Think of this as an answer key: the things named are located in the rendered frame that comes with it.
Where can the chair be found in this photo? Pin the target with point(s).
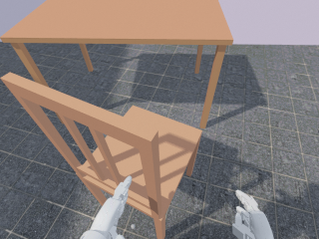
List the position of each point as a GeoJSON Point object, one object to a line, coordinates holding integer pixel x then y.
{"type": "Point", "coordinates": [154, 150]}

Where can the robot left hand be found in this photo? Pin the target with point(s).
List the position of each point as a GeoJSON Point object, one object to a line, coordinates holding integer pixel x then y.
{"type": "Point", "coordinates": [111, 211]}

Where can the table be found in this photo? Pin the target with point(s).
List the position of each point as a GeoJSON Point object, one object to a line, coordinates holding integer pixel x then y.
{"type": "Point", "coordinates": [136, 22]}

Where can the robot right hand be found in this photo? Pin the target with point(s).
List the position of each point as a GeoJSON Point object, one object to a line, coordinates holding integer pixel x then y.
{"type": "Point", "coordinates": [256, 225]}

